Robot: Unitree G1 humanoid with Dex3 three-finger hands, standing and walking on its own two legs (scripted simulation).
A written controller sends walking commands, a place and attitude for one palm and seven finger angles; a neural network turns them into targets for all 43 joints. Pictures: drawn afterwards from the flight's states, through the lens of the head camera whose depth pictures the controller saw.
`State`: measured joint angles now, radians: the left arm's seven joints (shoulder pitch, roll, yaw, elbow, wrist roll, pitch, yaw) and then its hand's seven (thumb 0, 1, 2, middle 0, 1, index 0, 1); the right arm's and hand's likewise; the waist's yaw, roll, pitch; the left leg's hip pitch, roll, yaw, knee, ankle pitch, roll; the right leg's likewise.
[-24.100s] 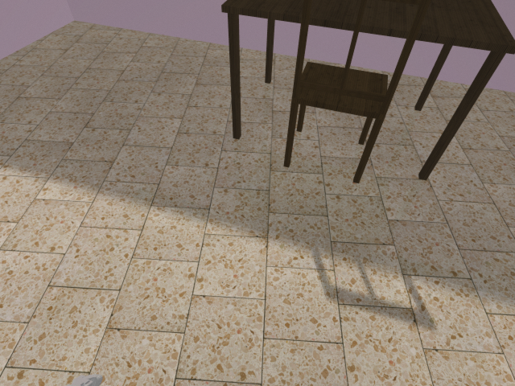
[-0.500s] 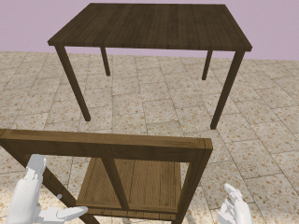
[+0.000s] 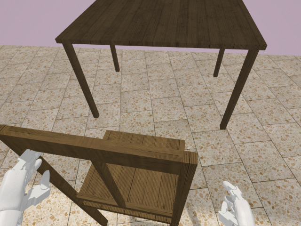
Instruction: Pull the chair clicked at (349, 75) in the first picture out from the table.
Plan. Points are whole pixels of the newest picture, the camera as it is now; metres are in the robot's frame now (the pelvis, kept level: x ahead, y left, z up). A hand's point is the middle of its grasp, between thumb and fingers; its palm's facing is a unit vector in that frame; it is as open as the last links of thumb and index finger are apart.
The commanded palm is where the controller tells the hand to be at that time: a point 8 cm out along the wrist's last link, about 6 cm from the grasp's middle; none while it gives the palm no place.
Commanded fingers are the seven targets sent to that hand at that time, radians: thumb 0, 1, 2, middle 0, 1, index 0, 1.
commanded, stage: draw the hand back to the body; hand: left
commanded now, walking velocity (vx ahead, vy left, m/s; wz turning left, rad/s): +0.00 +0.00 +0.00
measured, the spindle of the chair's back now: (111, 185) +0.23 +0.16 -0.06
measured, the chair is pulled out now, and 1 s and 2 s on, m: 0.67 0.70 0.70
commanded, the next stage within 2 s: step back with the hand held close in 0.28 s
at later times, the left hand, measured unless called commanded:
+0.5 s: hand (46, 186) +0.16 +0.26 +0.08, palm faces +0.33 -0.81 -0.49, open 6.9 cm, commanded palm +0.13 +0.30 +0.18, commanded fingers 0.00 0.90 0.90 -0.20 -0.30 -0.20 -0.30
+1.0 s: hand (25, 224) +0.09 +0.26 +0.09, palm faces +0.11 -0.78 -0.61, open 6.5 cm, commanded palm +0.04 +0.30 +0.18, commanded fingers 0.00 0.90 0.90 -0.20 -0.30 -0.20 -0.30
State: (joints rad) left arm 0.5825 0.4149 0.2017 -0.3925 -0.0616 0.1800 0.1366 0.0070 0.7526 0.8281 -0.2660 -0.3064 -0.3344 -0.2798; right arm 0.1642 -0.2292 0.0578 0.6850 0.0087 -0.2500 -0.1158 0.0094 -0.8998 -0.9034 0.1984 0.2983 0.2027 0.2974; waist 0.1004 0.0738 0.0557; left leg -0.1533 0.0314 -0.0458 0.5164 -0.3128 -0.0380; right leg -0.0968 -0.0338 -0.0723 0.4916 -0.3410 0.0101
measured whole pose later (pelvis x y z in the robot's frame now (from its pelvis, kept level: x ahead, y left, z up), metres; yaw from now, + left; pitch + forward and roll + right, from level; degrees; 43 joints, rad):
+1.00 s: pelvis -0.10 +0.00 -0.01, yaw +0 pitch -1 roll -2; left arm 0.70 0.58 0.34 -0.57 -0.05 -0.01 0.10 0.01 0.89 0.90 -0.22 -0.31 -0.41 -0.37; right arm 0.18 -0.20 0.02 0.60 0.02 -0.15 -0.13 0.01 -0.90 -0.90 0.20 0.30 0.20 0.30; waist 0.04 0.00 0.18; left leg -0.39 0.05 -0.07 0.59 -0.19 -0.04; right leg -0.32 -0.01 -0.09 0.55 -0.21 0.00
